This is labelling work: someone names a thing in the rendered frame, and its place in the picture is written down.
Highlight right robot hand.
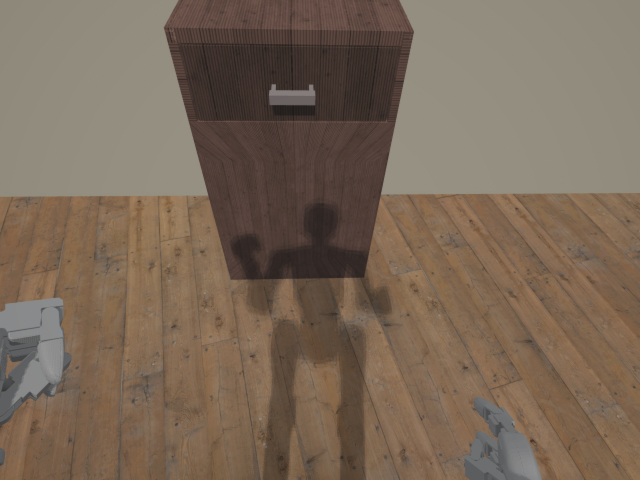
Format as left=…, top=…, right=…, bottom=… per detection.
left=464, top=397, right=542, bottom=480

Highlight cabinet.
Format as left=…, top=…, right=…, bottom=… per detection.
left=164, top=0, right=414, bottom=280

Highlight left robot hand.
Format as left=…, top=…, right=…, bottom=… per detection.
left=0, top=297, right=72, bottom=425

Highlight drawer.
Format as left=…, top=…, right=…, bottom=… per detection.
left=181, top=43, right=399, bottom=121

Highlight handle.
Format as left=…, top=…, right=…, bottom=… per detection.
left=269, top=84, right=315, bottom=105

